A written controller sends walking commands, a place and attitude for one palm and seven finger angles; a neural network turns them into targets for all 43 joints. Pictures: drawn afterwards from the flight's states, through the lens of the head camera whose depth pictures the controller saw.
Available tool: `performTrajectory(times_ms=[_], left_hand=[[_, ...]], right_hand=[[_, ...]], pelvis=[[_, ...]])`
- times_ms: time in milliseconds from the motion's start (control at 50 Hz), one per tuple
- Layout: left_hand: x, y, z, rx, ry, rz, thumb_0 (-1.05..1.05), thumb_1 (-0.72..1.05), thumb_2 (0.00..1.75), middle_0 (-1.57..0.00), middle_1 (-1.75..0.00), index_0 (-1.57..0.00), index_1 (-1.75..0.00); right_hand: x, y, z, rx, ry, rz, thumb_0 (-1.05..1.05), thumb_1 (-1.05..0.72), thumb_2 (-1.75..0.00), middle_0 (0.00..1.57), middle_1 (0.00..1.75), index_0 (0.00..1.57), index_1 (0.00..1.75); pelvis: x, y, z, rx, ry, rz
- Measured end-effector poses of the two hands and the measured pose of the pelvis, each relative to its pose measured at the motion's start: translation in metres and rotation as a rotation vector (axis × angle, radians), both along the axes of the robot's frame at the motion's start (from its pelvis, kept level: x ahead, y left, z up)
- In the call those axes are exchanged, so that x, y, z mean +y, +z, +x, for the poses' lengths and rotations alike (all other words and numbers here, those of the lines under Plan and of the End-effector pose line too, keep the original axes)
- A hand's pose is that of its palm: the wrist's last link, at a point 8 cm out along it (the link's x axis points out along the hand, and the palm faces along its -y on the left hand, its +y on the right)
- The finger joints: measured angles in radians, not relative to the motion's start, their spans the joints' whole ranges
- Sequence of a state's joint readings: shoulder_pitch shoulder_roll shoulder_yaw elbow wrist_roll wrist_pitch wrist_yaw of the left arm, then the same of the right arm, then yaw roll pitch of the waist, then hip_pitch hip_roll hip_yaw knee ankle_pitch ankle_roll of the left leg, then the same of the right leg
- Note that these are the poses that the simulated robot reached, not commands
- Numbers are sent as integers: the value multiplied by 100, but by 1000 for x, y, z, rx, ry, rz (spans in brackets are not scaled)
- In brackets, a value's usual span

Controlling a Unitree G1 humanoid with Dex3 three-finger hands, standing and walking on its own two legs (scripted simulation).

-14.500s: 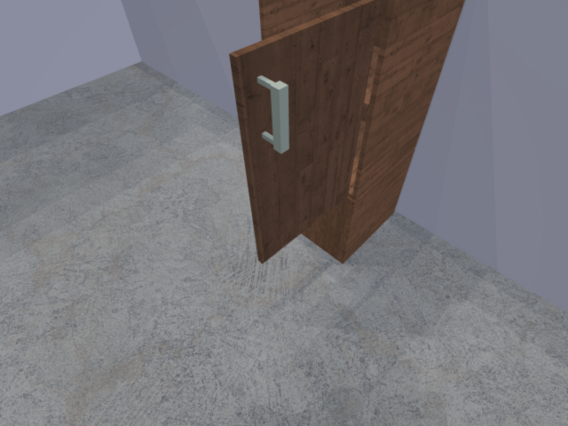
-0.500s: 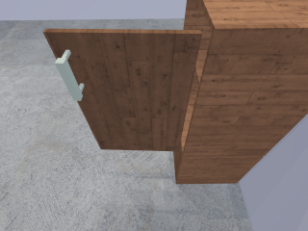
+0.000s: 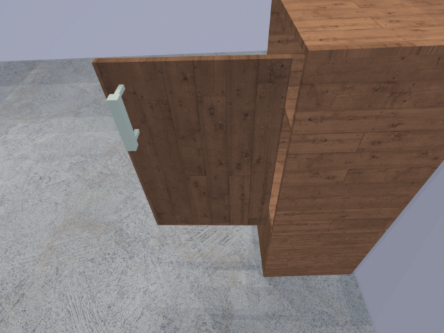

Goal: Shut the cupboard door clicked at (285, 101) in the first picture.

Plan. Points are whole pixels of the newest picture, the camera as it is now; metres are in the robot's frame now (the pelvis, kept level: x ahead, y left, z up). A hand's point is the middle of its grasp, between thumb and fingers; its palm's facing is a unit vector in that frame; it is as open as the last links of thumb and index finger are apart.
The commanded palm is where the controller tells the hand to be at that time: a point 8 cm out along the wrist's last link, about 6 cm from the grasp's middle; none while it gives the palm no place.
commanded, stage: come to a stop and stand still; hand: left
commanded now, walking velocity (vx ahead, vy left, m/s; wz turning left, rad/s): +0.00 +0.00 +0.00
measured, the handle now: (126, 118) +0.50 +0.23 +0.14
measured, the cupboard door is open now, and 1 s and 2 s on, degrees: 88 88 88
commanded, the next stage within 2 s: look again from close up in 0.04 s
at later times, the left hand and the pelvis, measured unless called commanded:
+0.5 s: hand out of the picture +0.00 +0.14 -0.17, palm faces +0.00 -0.99 -0.17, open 7.4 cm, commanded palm none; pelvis +0.01 -0.02 +0.01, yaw -1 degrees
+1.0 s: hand (156, 264) +0.23 +0.13 +0.03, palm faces +0.13 -0.99 -0.01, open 6.9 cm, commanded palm +0.12 +0.19 -0.03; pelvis +0.00 -0.04 -0.02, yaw +1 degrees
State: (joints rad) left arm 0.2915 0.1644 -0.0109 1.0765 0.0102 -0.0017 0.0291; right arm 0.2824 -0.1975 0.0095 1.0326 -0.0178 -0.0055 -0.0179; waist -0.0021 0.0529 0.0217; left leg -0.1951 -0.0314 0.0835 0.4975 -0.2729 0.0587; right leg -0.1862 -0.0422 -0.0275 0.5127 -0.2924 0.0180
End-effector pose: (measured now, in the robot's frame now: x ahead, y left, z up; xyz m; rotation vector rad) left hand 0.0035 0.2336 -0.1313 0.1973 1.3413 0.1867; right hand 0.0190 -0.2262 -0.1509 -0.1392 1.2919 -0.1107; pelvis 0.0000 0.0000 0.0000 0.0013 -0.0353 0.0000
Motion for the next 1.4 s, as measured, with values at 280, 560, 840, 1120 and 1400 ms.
performTrajectory(times_ms=[280, 560, 840, 1120, 1400], left_hand=[[-22, -2, -17, 60, -10, -41, 0, 91, 90, -20, -30, -20, -30], [-45, -9, -2, 66, -7, -79, 0, 92, 89, -21, -30, -20, -30], [-23, 49, 90, -451, 73, 18, 2, 93, 89, -21, -30, -21, -30], [-57, 107, 130, -1245, -138, -240, 0, 91, 89, -38, -49, -38, -49], [-49, 164, 146, -1496, -301, -206, 1, 91, 90, -63, -77, -62, -77]], right_hand=[[-5, 4, -32, 96, -12, 17, 1, -91, -90, 20, 30, 20, 30], [-17, 9, -17, 108, -21, -5, 1, -91, -90, 20, 30, 20, 30], [-39, 20, 33, -169, -9, -85, 2, -92, -90, 20, 30, 21, 30], [-63, 74, 176, -791, 167, -125, 1, -91, -90, 20, 30, 20, 30], [-3, 27, 154, -761, 207, 4, 2, -90, -90, 20, 30, 21, 30]], pelvis=[[-12, 4, -4, 22, -13, 14], [-25, 5, 10, 25, -13, 9], [-32, -1, 19, 36, -4, 8], [-46, -47, -12, 173, 24, 21], [-38, -70, -39, 175, 61, -54]])
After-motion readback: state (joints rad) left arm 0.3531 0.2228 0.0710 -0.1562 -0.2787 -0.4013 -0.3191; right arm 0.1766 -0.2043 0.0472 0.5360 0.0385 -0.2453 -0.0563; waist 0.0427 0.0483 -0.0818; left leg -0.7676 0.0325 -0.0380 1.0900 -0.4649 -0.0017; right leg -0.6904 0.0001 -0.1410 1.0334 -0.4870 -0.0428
